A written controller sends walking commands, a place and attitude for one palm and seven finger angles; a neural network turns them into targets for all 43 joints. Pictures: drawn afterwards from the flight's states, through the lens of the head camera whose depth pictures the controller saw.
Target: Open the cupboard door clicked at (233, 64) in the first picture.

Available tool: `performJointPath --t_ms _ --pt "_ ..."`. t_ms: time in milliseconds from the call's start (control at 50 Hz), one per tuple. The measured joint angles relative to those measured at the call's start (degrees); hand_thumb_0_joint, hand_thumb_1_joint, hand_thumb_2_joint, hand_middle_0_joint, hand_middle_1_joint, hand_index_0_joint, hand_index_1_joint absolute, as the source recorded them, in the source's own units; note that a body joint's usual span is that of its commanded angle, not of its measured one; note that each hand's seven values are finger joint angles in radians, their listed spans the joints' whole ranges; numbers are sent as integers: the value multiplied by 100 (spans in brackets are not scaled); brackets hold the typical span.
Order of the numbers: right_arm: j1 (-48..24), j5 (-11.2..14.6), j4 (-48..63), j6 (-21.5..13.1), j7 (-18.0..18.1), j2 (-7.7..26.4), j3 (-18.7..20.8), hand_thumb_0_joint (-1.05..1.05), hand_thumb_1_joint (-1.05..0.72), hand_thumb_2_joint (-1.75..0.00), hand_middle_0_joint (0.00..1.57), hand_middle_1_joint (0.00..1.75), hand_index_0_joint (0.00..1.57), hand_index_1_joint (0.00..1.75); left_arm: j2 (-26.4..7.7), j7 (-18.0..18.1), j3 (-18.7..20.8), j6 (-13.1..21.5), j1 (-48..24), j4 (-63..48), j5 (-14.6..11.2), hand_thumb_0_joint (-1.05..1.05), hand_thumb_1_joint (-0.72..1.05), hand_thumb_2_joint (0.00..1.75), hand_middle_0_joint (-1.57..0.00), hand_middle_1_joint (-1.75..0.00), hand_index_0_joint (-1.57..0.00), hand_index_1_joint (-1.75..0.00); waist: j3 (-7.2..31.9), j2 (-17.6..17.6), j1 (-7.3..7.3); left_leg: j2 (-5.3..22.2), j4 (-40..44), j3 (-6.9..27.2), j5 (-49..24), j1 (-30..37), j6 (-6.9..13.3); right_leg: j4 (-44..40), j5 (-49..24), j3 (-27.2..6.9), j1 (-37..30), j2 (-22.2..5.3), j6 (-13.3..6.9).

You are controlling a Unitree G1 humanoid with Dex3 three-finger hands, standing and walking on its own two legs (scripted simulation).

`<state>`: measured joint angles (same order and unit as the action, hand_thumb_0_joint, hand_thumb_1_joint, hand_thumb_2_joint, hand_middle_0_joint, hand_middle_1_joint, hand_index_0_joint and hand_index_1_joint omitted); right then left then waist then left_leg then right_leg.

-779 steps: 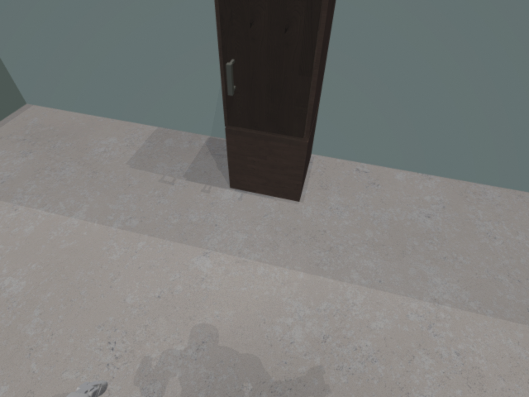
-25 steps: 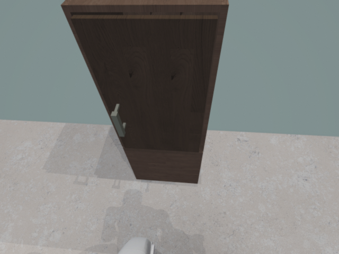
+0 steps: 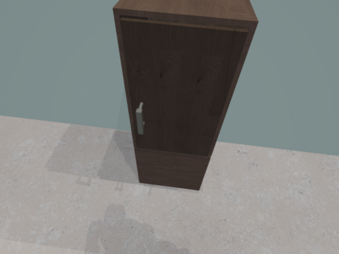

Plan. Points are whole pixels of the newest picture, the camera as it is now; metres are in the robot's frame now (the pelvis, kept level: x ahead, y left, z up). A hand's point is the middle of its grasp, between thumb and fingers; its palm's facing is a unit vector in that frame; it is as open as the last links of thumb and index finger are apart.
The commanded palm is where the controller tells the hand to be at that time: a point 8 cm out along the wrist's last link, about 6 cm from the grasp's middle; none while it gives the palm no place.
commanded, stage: come to a stop and stand still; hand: left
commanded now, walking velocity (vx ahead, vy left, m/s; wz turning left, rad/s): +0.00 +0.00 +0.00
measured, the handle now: (141, 118) +0.60 +0.17 -0.11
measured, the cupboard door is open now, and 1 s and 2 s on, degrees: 0 0 0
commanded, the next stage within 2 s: look again from close up in 0.46 s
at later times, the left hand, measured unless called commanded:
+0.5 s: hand out of the picture -0.04 +0.15 -0.17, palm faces +0.03 -0.99 -0.16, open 7.4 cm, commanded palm none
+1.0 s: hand out of the picture +0.01 +0.18 -0.17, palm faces +0.00 -0.98 -0.21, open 7.4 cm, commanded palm none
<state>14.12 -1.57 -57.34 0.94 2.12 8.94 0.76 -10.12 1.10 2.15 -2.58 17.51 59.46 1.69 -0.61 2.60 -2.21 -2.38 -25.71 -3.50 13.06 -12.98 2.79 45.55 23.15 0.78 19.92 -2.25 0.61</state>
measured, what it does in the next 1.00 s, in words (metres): steps on the spot: right foot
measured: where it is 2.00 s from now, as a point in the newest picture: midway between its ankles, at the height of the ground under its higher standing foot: outside the picture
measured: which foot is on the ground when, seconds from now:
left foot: down 0.00-1.00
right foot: up 0.00-0.04, down 0.06-1.00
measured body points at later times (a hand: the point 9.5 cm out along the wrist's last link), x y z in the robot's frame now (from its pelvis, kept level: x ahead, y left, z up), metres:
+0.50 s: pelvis -0.03 -0.01 +0.00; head -0.02 -0.01 +0.45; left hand -0.04 +0.20 -0.16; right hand -0.07 -0.22 -0.16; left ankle +0.01 +0.09 -0.74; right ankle -0.04 -0.11 -0.74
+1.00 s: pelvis +0.00 +0.00 +0.00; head +0.00 +0.00 +0.45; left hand +0.01 +0.23 -0.16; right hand +0.01 -0.22 -0.16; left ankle +0.01 +0.09 -0.74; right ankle -0.04 -0.11 -0.74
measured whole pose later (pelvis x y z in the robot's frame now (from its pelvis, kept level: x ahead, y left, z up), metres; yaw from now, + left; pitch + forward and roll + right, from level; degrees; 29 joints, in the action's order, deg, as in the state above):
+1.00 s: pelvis +0.00 +0.00 +0.00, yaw -1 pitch -1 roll +0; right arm 15.9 -1.0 -61.5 -1.5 1.6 9.6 -0.4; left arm -8.8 2.2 -0.2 1.3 17.0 61.0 1.1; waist -0.3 -0.2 -0.1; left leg -1.2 -28.7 -4.5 14.8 -13.3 2.4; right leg 29.7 19.1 0.5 9.8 -0.4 -0.4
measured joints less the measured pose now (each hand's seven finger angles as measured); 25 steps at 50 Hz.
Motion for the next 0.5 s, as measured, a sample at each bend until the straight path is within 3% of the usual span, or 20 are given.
performJointPath --t_ms 60,100,200,500 --pt "98 19 -89 -52 4 -14 -17 0 -94 -90 20 30 21 30 96 5 -66 100 -42 43 -24 0 91 90 -20 -30 -20 -30 -6 -13 64 -74 -83 -73 -18 -149 -7 -1222 -328 11 -659 -21 14" --pt "96 66 -219 -63 11 14 -8 0 -93 -90 20 30 20 30 210 41 -117 178 -122 153 -24 0 91 90 -20 -30 -20 -30 -75 -189 98 25 -194 -72 14 -191 -47 -1571 -430 15 -826 90 -130" --pt "262 77 -469 -47 -24 -8 -39 0 -93 -90 20 30 20 30 204 58 -202 266 -67 276 -69 1 93 90 -20 -30 -20 -30 -75 -309 259 109 12 0 -139 6 -113 -1770 -601 83 -1024 185 -161" --pt "569 46 -783 -43 -39 -225 -94 0 -91 -90 20 30 20 30 274 39 -208 239 24 389 -88 0 91 90 -20 -30 -20 -30 -88 -211 241 179 145 34 -313 -47 -145 -1908 -776 116 -973 261 -217"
